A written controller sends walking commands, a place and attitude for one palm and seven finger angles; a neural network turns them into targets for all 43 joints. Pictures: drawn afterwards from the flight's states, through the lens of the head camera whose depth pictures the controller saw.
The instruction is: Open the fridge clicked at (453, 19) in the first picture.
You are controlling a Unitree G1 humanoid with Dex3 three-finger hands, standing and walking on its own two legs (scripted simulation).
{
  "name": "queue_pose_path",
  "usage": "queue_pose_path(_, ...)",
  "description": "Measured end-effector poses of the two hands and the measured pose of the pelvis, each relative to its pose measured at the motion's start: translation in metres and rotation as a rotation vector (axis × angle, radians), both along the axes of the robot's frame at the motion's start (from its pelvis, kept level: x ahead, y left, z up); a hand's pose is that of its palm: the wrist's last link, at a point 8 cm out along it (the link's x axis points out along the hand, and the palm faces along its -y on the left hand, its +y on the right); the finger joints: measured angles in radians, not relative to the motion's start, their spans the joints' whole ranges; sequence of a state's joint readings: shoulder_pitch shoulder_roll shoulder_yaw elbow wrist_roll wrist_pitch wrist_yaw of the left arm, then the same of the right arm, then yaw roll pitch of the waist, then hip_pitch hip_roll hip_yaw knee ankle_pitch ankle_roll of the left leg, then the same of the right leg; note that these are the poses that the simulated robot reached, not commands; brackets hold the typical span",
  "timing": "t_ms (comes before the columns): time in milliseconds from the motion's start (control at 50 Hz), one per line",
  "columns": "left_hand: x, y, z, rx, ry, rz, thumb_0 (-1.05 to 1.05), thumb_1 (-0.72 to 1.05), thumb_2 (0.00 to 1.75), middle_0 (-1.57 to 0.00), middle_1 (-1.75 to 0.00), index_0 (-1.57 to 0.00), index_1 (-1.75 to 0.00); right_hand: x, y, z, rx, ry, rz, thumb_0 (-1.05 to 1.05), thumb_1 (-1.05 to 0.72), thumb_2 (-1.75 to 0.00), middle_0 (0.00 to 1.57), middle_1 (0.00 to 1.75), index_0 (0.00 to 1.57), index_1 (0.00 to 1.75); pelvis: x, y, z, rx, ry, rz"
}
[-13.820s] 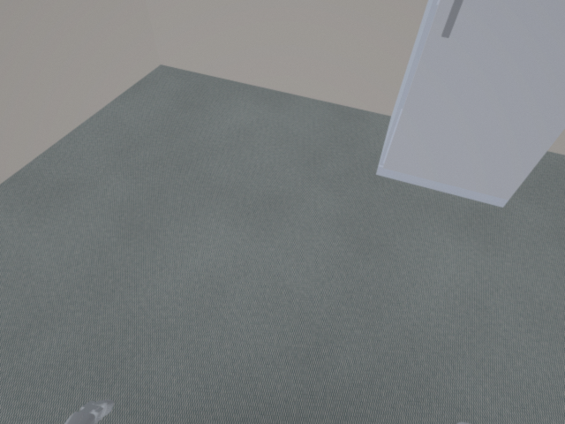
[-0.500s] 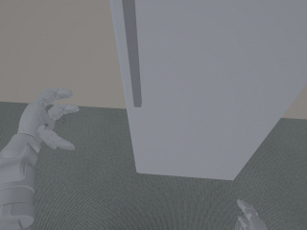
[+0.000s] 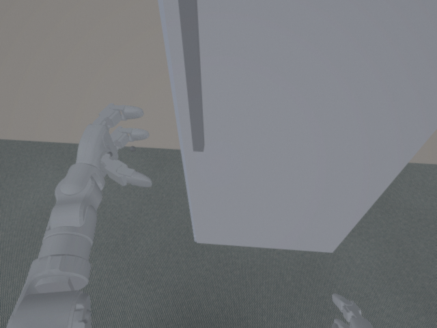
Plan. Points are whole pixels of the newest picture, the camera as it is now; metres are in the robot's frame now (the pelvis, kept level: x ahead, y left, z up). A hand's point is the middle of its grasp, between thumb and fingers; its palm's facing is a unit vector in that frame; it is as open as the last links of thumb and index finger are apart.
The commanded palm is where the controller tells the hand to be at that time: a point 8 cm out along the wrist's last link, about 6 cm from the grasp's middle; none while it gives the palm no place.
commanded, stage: move the hooked fingers beside the handle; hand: left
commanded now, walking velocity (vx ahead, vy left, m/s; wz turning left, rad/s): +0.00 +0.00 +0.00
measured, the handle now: (193, 45) +0.54 +0.07 +0.25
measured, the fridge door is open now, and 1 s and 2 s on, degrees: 0 0 0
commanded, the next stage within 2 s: feel for the door with the fingertips in 1.76 s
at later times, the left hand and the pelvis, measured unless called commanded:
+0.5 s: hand (157, 127) +0.46 +0.14 +0.13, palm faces -0.04 -1.00 +0.01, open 14.0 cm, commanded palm +0.44 +0.19 +0.12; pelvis +0.00 -0.02 -0.01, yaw -1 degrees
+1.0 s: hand (159, 118) +0.49 +0.14 +0.12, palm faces -0.03 -1.00 +0.00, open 14.0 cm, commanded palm +0.45 +0.19 +0.12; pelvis +0.01 -0.01 -0.01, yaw -3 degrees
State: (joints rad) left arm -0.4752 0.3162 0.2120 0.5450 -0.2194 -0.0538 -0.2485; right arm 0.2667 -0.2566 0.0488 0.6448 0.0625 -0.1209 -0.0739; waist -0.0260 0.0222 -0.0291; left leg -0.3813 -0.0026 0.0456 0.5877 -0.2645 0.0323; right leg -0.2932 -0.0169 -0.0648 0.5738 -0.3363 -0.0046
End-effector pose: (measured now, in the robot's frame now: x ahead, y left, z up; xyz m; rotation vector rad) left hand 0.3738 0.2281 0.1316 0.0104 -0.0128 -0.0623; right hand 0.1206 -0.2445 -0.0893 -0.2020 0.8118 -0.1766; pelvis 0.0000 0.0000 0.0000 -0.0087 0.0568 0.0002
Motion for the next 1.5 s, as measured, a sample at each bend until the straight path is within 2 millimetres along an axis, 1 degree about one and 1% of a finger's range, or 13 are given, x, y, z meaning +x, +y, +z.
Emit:
queue_pose_path(140, 0.021, -0.014, -0.001, -0.009, 0.012, 0.008, -0.01, -0.50, 0.30, -0.30, -1.20, -0.30, -1.20, -0.015, -0.007, -0.006, 0.008, 0.061, -0.030, 0.01, -0.91, -0.90, 0.21, 0.30, 0.20, 0.30, 0.002, -0.004, -0.001, 0.003, 0.014, -0.009)
queue_pose_path(340, 0.038, -0.022, -0.001, -0.009, 0.005, 0.020, -0.01, -0.50, 0.30, -0.30, -1.20, -0.30, -1.20, -0.048, -0.025, -0.016, -0.001, 0.173, -0.085, 0.01, -0.91, -0.90, 0.21, 0.30, 0.20, 0.30, 0.003, -0.011, -0.003, 0.003, 0.029, -0.013)
queue_pose_path(500, 0.064, -0.034, -0.005, -0.018, 0.029, 0.018, -0.01, -0.50, 0.30, -0.30, -1.20, -0.30, -1.20, -0.075, -0.036, -0.022, -0.018, 0.252, -0.118, 0.01, -0.91, -0.90, 0.21, 0.30, 0.20, 0.30, -0.002, -0.016, -0.006, 0.001, 0.063, -0.013)
queue_pose_path(640, 0.086, -0.044, -0.002, -0.020, 0.019, 0.012, -0.01, -0.50, 0.30, -0.30, -1.20, -0.30, -1.20, -0.099, -0.038, -0.026, -0.015, 0.314, -0.153, 0.01, -0.91, -0.90, 0.21, 0.30, 0.20, 0.30, -0.001, -0.017, -0.009, 0.001, 0.095, -0.020)
queue_pose_path(720, 0.097, -0.048, -0.007, -0.020, 0.039, 0.008, -0.01, -0.50, 0.30, -0.30, -1.20, -0.30, -1.20, -0.112, -0.037, -0.027, -0.011, 0.353, -0.171, 0.01, -0.91, -0.90, 0.21, 0.30, 0.20, 0.30, 0.000, -0.016, -0.010, 0.001, 0.116, -0.025)
queue_pose_path(820, 0.103, -0.047, -0.014, -0.032, 0.034, 0.019, -0.01, -0.50, 0.30, -0.30, -1.20, -0.30, -1.20, -0.122, -0.034, -0.028, -0.001, 0.390, -0.190, 0.01, -0.91, -0.90, 0.21, 0.30, 0.20, 0.30, 0.004, -0.015, -0.011, 0.003, 0.134, -0.040)
queue_pose_path(960, 0.097, -0.032, -0.012, -0.014, -0.011, 0.037, -0.01, -0.50, 0.30, -0.30, -1.20, -0.30, -1.20, -0.117, -0.028, -0.028, 0.014, 0.390, -0.201, 0.01, -0.91, -0.90, 0.21, 0.30, 0.20, 0.30, 0.012, -0.012, -0.010, 0.001, 0.131, -0.048)
queue_pose_path(1060, 0.086, -0.034, -0.006, -0.012, -0.016, 0.000, -0.01, -0.50, 0.30, -0.30, -1.20, -0.30, -1.20, -0.095, -0.025, -0.029, 0.023, 0.351, -0.171, 0.01, -0.91, -0.90, 0.21, 0.30, 0.20, 0.30, 0.015, -0.009, -0.010, -0.006, 0.116, -0.035)
queue_pose_path(1180, 0.077, -0.045, -0.017, -0.035, 0.037, -0.007, -0.01, -0.50, 0.30, -0.30, -1.20, -0.30, -1.20, -0.063, -0.021, -0.026, 0.017, 0.265, -0.120, 0.01, -0.91, -0.90, 0.21, 0.30, 0.20, 0.30, 0.010, -0.006, -0.010, -0.007, 0.102, -0.023)
queue_pose_path(1260, 0.075, -0.045, -0.017, -0.036, 0.014, 0.027, -0.01, -0.50, 0.30, -0.30, -1.20, -0.30, -1.20, -0.051, -0.019, -0.023, 0.010, 0.217, -0.097, 0.01, -0.91, -0.90, 0.21, 0.30, 0.20, 0.30, 0.004, -0.006, -0.012, -0.006, 0.099, -0.024)
queue_pose_path(1320, 0.076, -0.041, -0.010, -0.023, -0.020, 0.045, -0.01, -0.50, 0.30, -0.30, -1.20, -0.30, -1.20, -0.051, -0.018, -0.022, 0.006, 0.205, -0.090, 0.01, -0.91, -0.90, 0.21, 0.30, 0.20, 0.30, 0.001, -0.006, -0.013, -0.005, 0.097, -0.023)
queue_pose_path(1400, 0.078, -0.037, 0.001, 0.005, -0.038, 0.032, -0.01, -0.50, 0.30, -0.30, -1.20, -0.30, -1.20, -0.060, -0.018, -0.025, 0.007, 0.224, -0.092, 0.00, -0.91, -0.90, 0.21, 0.30, 0.20, 0.30, -0.001, -0.006, -0.013, -0.009, 0.099, -0.017)
queue_pose_path(1500, 0.079, -0.038, -0.006, -0.025, 0.036, 0.011, -0.01, -0.50, 0.30, -0.30, -1.20, -0.30, -1.20, -0.081, -0.020, -0.029, 0.005, 0.279, -0.107, 0.01, -0.91, -0.90, 0.21, 0.30, 0.20, 0.30, -0.004, -0.006, -0.013, -0.010, 0.101, -0.014)
